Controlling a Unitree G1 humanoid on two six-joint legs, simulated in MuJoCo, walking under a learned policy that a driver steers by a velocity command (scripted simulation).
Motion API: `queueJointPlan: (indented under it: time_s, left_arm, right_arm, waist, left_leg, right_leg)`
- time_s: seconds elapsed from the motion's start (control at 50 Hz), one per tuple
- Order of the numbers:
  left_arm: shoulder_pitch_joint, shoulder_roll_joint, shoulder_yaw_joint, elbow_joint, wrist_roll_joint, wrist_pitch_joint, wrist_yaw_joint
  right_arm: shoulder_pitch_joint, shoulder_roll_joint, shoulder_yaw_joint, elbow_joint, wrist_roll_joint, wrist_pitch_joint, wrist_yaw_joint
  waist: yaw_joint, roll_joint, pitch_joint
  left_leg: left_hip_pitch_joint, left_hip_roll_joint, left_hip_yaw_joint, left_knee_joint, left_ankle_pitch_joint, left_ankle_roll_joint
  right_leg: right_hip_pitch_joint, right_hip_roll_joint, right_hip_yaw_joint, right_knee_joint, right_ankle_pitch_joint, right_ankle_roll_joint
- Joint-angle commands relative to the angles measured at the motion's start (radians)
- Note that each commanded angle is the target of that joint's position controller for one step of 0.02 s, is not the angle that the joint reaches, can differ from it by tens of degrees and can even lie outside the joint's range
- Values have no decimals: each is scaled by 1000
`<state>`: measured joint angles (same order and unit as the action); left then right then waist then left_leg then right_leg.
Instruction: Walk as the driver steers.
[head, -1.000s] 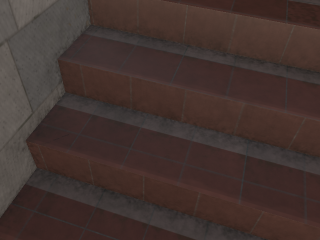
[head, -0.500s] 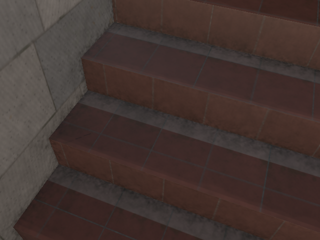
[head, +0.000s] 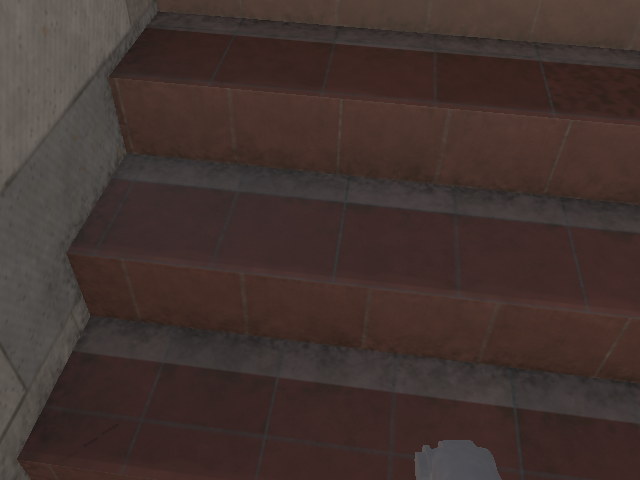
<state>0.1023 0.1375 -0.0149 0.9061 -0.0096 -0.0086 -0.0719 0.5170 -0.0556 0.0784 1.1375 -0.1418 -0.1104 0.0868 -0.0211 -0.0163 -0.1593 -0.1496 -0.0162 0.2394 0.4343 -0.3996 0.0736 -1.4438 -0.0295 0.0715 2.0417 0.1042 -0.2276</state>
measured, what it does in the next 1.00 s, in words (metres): climbs, turning right: right foot 0.17 m higher, then left foot 0.17 m higher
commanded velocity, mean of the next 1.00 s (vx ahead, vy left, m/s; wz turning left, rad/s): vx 0.37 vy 0.00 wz -0.33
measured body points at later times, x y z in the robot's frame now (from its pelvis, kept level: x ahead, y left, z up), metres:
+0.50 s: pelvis +0.28 -0.01 +0.16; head +0.27 +0.00 +0.61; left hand +0.19 +0.17 +0.00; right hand +0.45 -0.25 +0.08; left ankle +0.40 +0.10 -0.27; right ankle +0.17 -0.10 -0.56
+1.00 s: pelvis +0.47 +0.02 +0.33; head +0.47 +0.01 +0.78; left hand +0.64 +0.19 +0.19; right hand +0.44 -0.21 +0.18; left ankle +0.51 +0.08 -0.39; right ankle +0.50 -0.15 -0.33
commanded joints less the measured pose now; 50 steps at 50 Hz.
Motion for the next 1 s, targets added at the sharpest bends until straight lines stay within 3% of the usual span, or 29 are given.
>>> queueJointPlan:
  time_s: [0.02, 0.04, 0.08, 0.14, 0.16, 0.18, 0.2, 0.22, 0.24, 0.3, 0.34, 0.38, 0.4, 0.48, 0.5, 0.54, 0.58, 0.6, 0.62, 0.64, 0.66, 0.68, 0.74, 0.76, 0.82, 0.86, 0.9, 0.94, 1.0]
  left_arm:
    - [-340, 79, 21, -143, -7, 7, 12]
    - [-390, 66, 15, -156, -10, 16, 7]
    - [-269, 54, 22, -164, -8, 29, -29]
    - [-172, 84, 32, -163, 8, 27, -32]
    - [-87, 84, 36, -138, 0, 17, -18]
    - [161, 152, 64, -48, 5, 18, -1]
    - [383, 208, 83, 37, 15, 21, 17]
    - [544, 237, 84, 92, 68, 31, 8]
    - [557, 235, 93, 108, 90, 9, 27]
    - [300, 41, 28, 172, 56, -45, 12]
    - [129, -35, -14, 193, 66, -64, -2]
    - [42, 32, -1, 126, 67, -103, 3]
    - [166, 52, -6, 148, 92, -106, 12]
    - [522, 46, -18, 281, 145, -101, 16]
    - [524, 58, -12, 267, 139, -105, 10]
    - [255, 130, 6, 117, 59, -96, -27]
    - [300, 298, 57, 113, -6, -134, -25]
    - [293, 307, 79, 133, -49, -147, -30]
    - [408, 158, 60, 170, 10, -144, -47]
    - [570, 61, 45, 223, 78, -124, -61]
    - [396, 82, 84, 219, 21, -87, -66]
    - [304, 56, 89, 194, 10, -81, -51]
    - [213, 51, 79, 171, 49, -62, -1]
    - [223, 28, 63, 176, 53, -54, -2]
    - [145, -4, 23, 122, 37, -42, 7]
    - [150, 47, 27, 134, 30, -25, -22]
    - [241, 130, 62, 162, 37, -22, -37]
    - [146, 147, 70, 117, 56, -32, -28]
    - [23, 88, 56, 54, 29, -51, -3]
  right_arm:
    - [61, -170, -23, -14, 26, 17, 31]
    - [59, -163, -17, -12, 30, 23, 34]
    - [-111, -275, -32, -59, 45, -7, 33]
    - [-69, -382, -68, -32, 93, -19, 23]
    - [-101, -422, -89, -22, 89, -4, 35]
    - [-82, -368, -81, -36, 26, 0, 55]
    - [-76, -293, -65, -49, -3, 1, 73]
    - [-195, -223, -73, -100, 52, 26, 103]
    - [-209, -216, -85, -116, 107, 34, 92]
    - [-375, -144, -52, -222, 46, 33, 16]
    - [-372, -143, -44, -237, 49, 64, -1]
    - [-424, -197, -57, -256, 84, 72, -10]
    - [-485, -157, -44, -270, 93, 65, -7]
    - [-743, -176, -21, -419, 76, 54, -55]
    - [-777, -172, -21, -429, 82, 50, -64]
    - [-898, -117, -11, -518, 84, 84, -28]
    - [-750, -178, -33, -515, 137, 106, 0]
    - [-519, -264, -73, -415, 121, 108, -15]
    - [-167, -357, -110, -296, 93, 103, -36]
    - [53, -420, -129, -236, 60, 111, -18]
    - [104, -401, -130, -229, 41, 107, -15]
    - [-8, -357, -126, -206, 81, 64, -31]
    - [-317, -64, -65, -166, 140, 31, -37]
    - [-359, -13, -50, -157, 147, 25, -52]
    - [-316, -31, -57, -148, 75, 11, -52]
    - [-448, -48, -43, -233, 97, -10, -14]
    - [-575, -154, -51, -336, 135, -43, -8]
    - [-522, -225, -66, -343, 145, -66, -19]
    - [-295, -160, -67, -234, 161, -45, 19]
  waist:
    - [-18, 82, 136]
    - [-21, 107, 110]
    - [125, 174, 60]
    - [137, 225, 71]
    - [157, 233, 74]
    - [170, 172, -56]
    - [205, 57, -178]
    - [245, -223, -168]
    - [239, -106, -103]
    - [46, 10, 28]
    - [-73, 106, 109]
    - [-76, 71, 82]
    - [-39, -61, 73]
    - [77, 46, 79]
    - [84, -3, 112]
    - [-4, -101, 131]
    - [-88, -134, 26]
    - [-148, -125, -26]
    - [-125, 62, -287]
    - [-121, 341, -510]
    - [-191, 326, -240]
    - [-137, 232, -15]
    - [65, -19, -1]
    - [101, 28, -6]
    - [90, 6, -9]
    - [144, 11, -10]
    - [198, 66, 17]
    - [147, 24, 72]
    - [81, 46, 113]
  left_leg:
    - [133, 338, -177, -249, 736, 66]
    - [102, 330, -122, -257, 777, 57]
    - [-204, 314, 4, -221, 1667, 106]
    - [160, 373, -24, -61, 1873, 117]
    - [206, 356, -11, 49, 1920, 129]
    - [-7, 306, -42, 283, 1940, 109]
    - [-347, 220, -122, 519, 1559, 91]
    - [-665, -57, -211, 1136, 392, 39]
    - [-861, -72, -472, 1483, 425, 101]
    - [-1110, -49, -493, 1768, 350, 148]
    - [-1144, 21, -413, 1725, 343, 188]
    - [-949, 55, -287, 1547, 298, 151]
    - [-983, 42, -250, 1785, 216, 138]
    - [-1407, 92, -339, 1554, 59, 151]
    - [-1384, 111, -314, 1460, 98, 139]
    - [-510, 89, -113, 1110, 155, 61]
    - [-271, -44, -64, 925, 273, -28]
    - [-324, -84, -82, 617, 236, -1]
    - [66, 70, -364, 556, 730, 153]
    - [357, 362, -993, 267, 900, 453]
    - [102, 371, -1283, 10, 380, 387]
    - [-66, 312, -1130, -1, 0, 272]
    - [-315, 221, -659, 79, 221, 158]
    - [-337, 190, -598, 36, 255, 136]
    - [-283, 140, -427, -4, 325, 125]
    - [-429, 85, -268, -67, 301, 59]
    - [-689, 13, -130, -141, 307, -10]
    - [-590, 54, -171, -123, 245, 8]
    - [-191, 226, -366, 7, 469, 70]
  right_leg:
    - [-136, -34, -134, -216, -200, 28]
    - [-50, -41, -192, -284, -269, 23]
    - [471, 40, -320, -373, -281, 25]
    - [528, 148, -321, -827, -601, 91]
    - [594, 178, -316, -975, -585, 93]
    - [948, 194, -152, -920, -338, 25]
    - [1333, 137, 130, -1082, -240, -61]
    - [1424, -60, 611, -1501, -206, -218]
    - [1404, -113, 764, -1612, -479, -140]
    - [1191, -62, 503, -1542, -442, -102]
    - [973, -5, 290, -1555, -374, -25]
    - [760, 55, 127, -1654, -294, -7]
    - [787, 24, 199, -1679, -294, -36]
    - [1264, -89, 342, -1621, -344, 26]
    - [1227, -77, 324, -1644, -317, 24]
    - [553, -84, 230, -1970, -10, -42]
    - [735, -107, 161, -1791, 959, -24]
    - [1081, -105, 110, -1618, 1197, 33]
    - [1039, -69, 112, -1248, 947, 102]
    - [791, 120, 129, -853, -100, 174]
    - [591, 184, 234, -413, -220, 178]
    - [432, 134, 226, -311, -109, 150]
    - [485, 47, 164, -320, -73, 80]
    - [478, 21, 154, -340, -114, 78]
    - [365, -8, 113, -415, -156, 109]
    - [565, -75, -11, -536, -191, 194]
    - [980, -62, -106, -612, -178, 276]
    - [1023, -76, -98, -829, -178, 341]
    - [924, -105, -53, -1284, -217, 348]
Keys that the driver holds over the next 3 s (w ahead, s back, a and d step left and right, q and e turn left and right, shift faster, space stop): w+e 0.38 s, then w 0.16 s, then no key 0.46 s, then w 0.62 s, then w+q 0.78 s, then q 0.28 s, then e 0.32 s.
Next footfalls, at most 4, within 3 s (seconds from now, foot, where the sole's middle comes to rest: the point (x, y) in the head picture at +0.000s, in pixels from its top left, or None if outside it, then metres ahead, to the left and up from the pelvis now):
0.16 right None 0.21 -0.10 -0.60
0.60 left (285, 416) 0.55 0.07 -0.43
1.04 right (434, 419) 0.54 -0.18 -0.43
1.68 left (381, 235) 0.80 -0.10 -0.26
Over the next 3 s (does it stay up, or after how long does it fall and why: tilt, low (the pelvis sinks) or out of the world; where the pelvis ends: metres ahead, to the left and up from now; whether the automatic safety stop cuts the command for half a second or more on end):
stays up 1.19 -0.24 0.75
